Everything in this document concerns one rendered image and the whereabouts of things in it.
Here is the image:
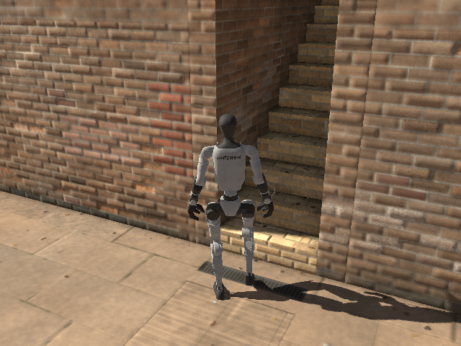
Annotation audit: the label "stairs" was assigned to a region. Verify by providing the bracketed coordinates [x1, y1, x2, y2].
[220, 0, 339, 275]

